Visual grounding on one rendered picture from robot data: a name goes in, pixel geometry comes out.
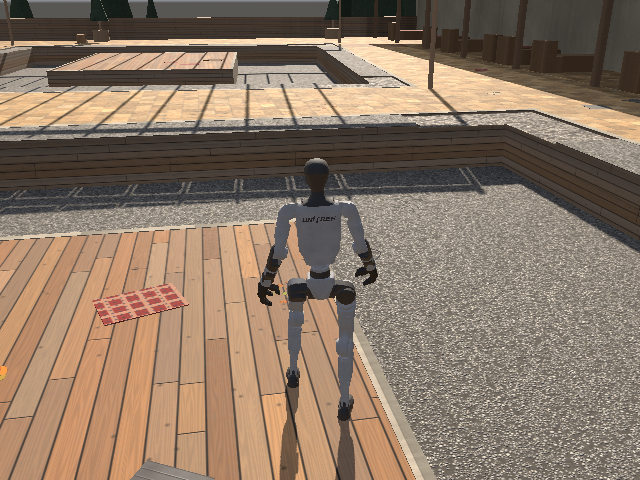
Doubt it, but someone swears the robot left shin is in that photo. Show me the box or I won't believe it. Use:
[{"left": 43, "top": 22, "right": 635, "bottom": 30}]
[{"left": 288, "top": 310, "right": 302, "bottom": 375}]

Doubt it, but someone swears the robot shin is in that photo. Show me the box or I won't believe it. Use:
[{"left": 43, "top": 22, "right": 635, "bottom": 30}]
[
  {"left": 288, "top": 310, "right": 302, "bottom": 375},
  {"left": 338, "top": 339, "right": 354, "bottom": 407}
]

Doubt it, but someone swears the right robot hand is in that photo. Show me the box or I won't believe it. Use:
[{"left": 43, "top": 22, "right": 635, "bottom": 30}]
[{"left": 355, "top": 267, "right": 378, "bottom": 286}]

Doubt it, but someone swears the right robot forearm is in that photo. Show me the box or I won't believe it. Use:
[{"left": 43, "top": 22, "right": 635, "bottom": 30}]
[{"left": 358, "top": 238, "right": 376, "bottom": 271}]

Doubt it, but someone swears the robot right shin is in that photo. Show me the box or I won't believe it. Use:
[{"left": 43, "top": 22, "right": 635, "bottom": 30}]
[{"left": 338, "top": 339, "right": 354, "bottom": 407}]

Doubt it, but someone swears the left robot upper arm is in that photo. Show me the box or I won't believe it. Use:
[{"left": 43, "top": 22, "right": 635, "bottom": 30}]
[{"left": 272, "top": 203, "right": 297, "bottom": 260}]

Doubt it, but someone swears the left robot hand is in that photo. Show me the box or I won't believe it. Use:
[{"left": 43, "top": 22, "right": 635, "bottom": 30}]
[{"left": 257, "top": 282, "right": 280, "bottom": 306}]

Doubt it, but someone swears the right robot upper arm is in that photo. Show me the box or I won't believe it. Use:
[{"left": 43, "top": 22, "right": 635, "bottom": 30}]
[{"left": 338, "top": 201, "right": 368, "bottom": 254}]

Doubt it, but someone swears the left robot forearm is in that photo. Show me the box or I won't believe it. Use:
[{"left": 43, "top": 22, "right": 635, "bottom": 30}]
[{"left": 260, "top": 245, "right": 282, "bottom": 287}]

